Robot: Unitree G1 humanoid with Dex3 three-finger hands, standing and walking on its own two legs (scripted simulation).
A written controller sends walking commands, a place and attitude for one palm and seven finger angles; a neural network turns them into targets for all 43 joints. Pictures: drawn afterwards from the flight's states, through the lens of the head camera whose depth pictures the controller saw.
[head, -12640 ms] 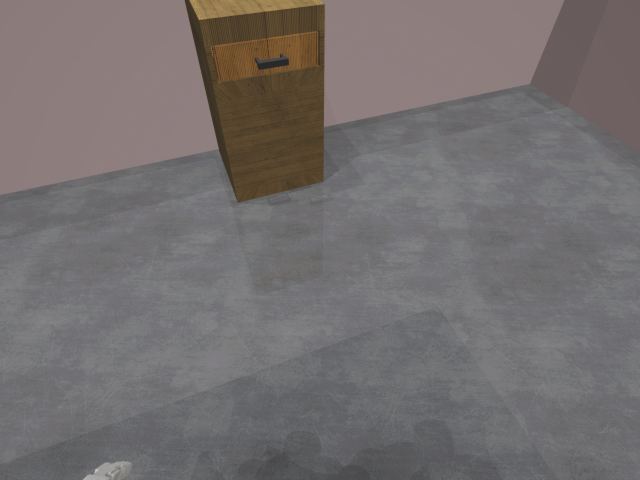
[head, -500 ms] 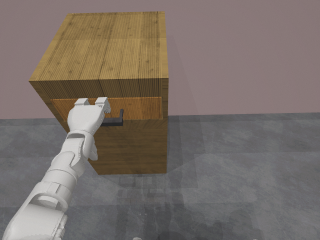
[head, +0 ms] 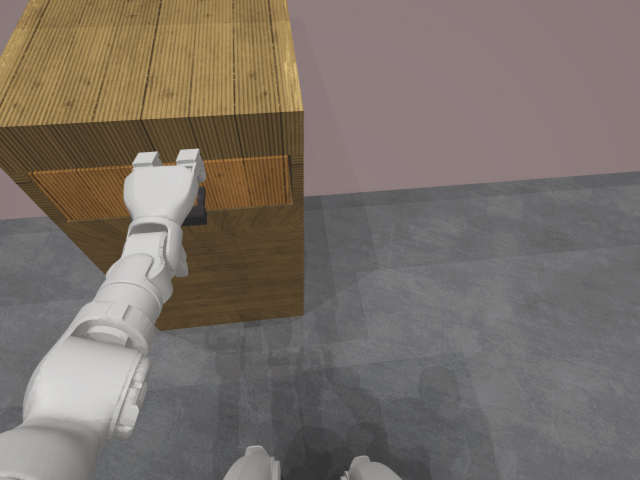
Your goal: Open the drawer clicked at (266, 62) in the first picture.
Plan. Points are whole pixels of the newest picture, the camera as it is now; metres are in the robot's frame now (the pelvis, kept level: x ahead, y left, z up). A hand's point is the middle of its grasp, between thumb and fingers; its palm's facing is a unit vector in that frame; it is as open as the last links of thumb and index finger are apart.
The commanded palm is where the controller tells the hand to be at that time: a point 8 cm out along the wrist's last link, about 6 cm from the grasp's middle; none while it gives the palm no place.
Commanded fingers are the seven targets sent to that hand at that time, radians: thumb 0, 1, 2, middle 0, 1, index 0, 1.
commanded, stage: move the hooked fingers above the handle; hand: left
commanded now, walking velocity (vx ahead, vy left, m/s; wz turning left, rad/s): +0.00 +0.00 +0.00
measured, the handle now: (171, 206) +0.54 +0.21 -0.06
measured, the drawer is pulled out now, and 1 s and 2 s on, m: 0.00 0.00 0.00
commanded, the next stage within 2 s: lower the fingers behind the handle in 0.70 s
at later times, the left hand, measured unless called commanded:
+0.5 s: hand (177, 212) +0.49 +0.18 +0.00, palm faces -0.03 -0.04 -1.00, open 13.8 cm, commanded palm +0.48 +0.17 +0.05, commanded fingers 0.00 -0.50 0.30 -0.30 -1.20 -0.30 -1.20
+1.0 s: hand (181, 216) +0.49 +0.17 -0.01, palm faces -0.06 -0.04 -1.00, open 13.8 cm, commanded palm +0.47 +0.17 +0.04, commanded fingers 0.00 -0.50 0.30 -0.30 -1.20 -0.30 -1.20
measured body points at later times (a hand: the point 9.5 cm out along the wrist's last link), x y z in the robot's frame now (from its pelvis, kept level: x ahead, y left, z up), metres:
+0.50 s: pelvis +0.00 +0.01 +0.00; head +0.10 +0.02 +0.43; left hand +0.48 +0.17 +0.05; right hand +0.00 -0.26 -0.13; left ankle +0.03 +0.10 -0.67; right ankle -0.03 -0.11 -0.67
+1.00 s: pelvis +0.01 +0.01 +0.00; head +0.12 +0.01 +0.43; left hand +0.49 +0.17 +0.04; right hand +0.00 -0.26 -0.13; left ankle +0.03 +0.10 -0.67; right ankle -0.03 -0.11 -0.67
